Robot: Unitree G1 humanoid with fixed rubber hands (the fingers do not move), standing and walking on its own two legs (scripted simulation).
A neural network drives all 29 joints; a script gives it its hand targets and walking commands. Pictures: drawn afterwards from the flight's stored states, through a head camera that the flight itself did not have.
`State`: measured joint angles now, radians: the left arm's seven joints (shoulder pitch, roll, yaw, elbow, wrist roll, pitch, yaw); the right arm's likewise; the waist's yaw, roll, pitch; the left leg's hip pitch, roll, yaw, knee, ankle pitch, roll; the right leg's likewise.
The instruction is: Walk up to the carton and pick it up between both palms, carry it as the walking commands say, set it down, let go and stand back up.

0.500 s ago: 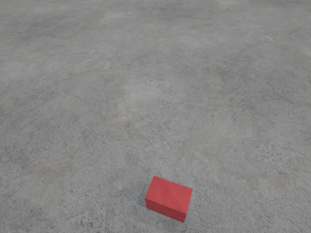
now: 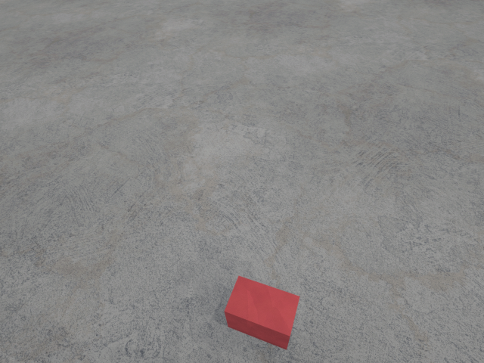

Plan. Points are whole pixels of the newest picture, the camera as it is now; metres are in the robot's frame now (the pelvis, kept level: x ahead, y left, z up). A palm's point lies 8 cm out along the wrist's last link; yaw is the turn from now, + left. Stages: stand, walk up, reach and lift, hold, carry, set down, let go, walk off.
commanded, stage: walk up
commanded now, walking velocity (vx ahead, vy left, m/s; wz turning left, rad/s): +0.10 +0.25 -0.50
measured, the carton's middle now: (262, 312) +0.46 +0.00 -0.69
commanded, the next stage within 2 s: none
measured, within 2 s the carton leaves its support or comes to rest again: neither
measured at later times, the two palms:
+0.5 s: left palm (112, 320) +0.25 +0.31 -0.13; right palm out of the picture +0.02 -0.13 -0.12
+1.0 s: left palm (130, 320) +0.25 +0.27 -0.13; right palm out of the picture +0.09 -0.21 -0.15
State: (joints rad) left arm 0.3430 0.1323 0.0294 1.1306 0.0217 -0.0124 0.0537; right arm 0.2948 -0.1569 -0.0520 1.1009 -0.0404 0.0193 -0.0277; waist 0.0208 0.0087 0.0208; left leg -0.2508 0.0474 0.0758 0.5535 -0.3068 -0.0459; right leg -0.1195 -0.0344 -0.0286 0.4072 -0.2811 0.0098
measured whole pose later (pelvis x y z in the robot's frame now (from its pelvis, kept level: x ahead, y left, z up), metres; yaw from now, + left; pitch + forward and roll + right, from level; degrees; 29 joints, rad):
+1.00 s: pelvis +0.12 +0.04 -0.01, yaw -13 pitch +0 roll +1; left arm 0.17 0.19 0.06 0.93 0.02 0.03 0.03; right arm 0.24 -0.23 -0.06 0.96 0.00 0.07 -0.05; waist -0.01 0.01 0.08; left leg -0.40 0.04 0.05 0.96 -0.49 -0.03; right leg -0.33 -0.01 -0.10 0.47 -0.15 -0.07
